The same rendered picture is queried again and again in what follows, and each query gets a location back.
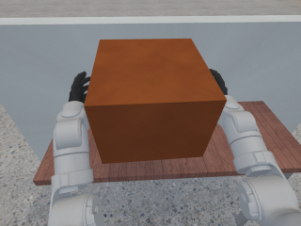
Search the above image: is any table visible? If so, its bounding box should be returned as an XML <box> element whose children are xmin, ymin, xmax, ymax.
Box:
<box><xmin>33</xmin><ymin>101</ymin><xmax>301</xmax><ymax>226</ymax></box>

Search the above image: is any left robot upper arm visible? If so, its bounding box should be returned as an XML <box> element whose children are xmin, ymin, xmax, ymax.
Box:
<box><xmin>49</xmin><ymin>192</ymin><xmax>104</xmax><ymax>226</ymax></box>

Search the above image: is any right robot forearm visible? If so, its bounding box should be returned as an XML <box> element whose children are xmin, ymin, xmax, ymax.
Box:
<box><xmin>217</xmin><ymin>95</ymin><xmax>299</xmax><ymax>210</ymax></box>

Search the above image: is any right robot upper arm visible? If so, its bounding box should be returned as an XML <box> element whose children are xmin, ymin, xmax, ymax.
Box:
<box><xmin>238</xmin><ymin>174</ymin><xmax>301</xmax><ymax>226</ymax></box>

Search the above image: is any carton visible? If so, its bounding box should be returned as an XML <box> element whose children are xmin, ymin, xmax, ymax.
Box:
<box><xmin>84</xmin><ymin>39</ymin><xmax>227</xmax><ymax>164</ymax></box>

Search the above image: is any right robot hand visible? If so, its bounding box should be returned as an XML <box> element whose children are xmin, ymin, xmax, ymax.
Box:
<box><xmin>210</xmin><ymin>69</ymin><xmax>228</xmax><ymax>95</ymax></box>

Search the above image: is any left robot hand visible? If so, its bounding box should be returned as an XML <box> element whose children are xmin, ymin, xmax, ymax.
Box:
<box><xmin>69</xmin><ymin>72</ymin><xmax>90</xmax><ymax>104</ymax></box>

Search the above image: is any left robot forearm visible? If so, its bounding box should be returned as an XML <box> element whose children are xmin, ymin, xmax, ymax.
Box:
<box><xmin>48</xmin><ymin>101</ymin><xmax>94</xmax><ymax>226</ymax></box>

